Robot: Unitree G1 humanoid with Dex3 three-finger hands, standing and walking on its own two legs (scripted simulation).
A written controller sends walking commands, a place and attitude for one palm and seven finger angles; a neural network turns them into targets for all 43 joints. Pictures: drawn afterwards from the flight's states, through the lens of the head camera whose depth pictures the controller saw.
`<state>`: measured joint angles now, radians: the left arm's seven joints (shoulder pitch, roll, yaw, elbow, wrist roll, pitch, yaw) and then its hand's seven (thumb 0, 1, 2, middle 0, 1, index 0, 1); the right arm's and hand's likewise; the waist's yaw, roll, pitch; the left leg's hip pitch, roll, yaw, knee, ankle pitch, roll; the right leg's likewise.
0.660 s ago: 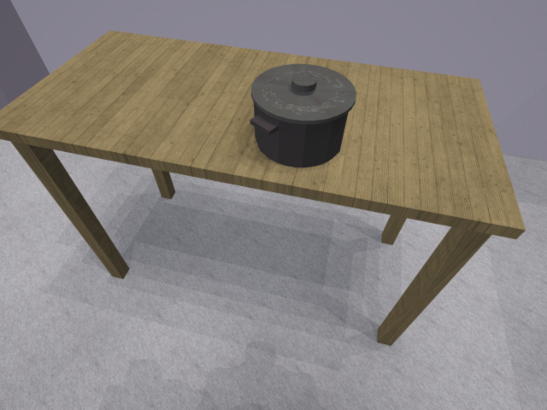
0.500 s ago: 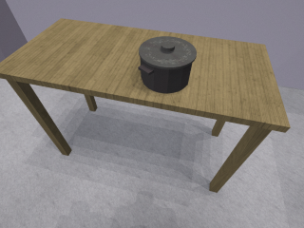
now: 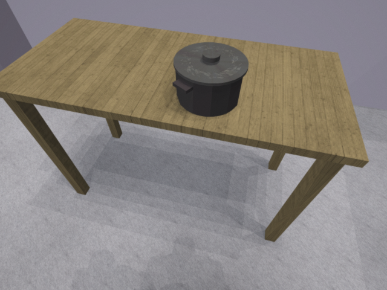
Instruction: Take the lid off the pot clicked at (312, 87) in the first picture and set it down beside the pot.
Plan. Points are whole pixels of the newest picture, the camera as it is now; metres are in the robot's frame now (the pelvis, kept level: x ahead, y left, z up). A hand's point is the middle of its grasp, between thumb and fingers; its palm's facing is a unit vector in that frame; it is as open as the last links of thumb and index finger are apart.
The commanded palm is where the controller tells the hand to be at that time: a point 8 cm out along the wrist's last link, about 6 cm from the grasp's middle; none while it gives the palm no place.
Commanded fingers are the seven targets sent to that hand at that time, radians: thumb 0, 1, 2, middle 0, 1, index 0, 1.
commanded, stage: turn to face it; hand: left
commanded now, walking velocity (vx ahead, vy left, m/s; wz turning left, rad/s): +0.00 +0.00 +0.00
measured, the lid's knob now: (211, 55) +0.67 +0.00 +0.13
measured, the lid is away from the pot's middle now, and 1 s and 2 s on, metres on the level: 0.00 0.00 0.00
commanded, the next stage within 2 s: take the last steps up to it in 0.52 s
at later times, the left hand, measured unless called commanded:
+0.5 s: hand out of the picture +0.04 +0.18 -0.18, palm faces -0.05 -0.97 -0.22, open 7.4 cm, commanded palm none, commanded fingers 0.00 0.90 0.90 -0.20 -0.30 -0.20 -0.30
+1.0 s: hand out of the picture +0.09 +0.16 -0.17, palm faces -0.09 -0.97 -0.22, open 7.4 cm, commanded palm none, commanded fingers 0.00 0.90 0.90 -0.20 -0.30 -0.20 -0.30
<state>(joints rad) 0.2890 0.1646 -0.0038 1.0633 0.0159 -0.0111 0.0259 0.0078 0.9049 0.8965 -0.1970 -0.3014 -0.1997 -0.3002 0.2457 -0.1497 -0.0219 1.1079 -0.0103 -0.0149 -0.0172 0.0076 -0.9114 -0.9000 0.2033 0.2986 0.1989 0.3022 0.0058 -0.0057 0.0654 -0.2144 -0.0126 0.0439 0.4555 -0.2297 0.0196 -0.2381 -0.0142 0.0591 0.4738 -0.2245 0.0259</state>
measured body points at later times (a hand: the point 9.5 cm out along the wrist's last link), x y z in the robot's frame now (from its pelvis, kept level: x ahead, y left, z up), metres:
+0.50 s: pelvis +0.00 -0.01 -0.01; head +0.04 -0.01 +0.44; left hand +0.04 +0.23 -0.16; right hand +0.03 -0.24 -0.17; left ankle +0.01 +0.11 -0.74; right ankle +0.02 -0.14 -0.74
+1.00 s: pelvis +0.06 -0.02 -0.01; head +0.09 -0.03 +0.44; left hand +0.09 +0.22 -0.15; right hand +0.07 -0.27 -0.16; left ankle +0.05 +0.10 -0.68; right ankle +0.02 -0.12 -0.74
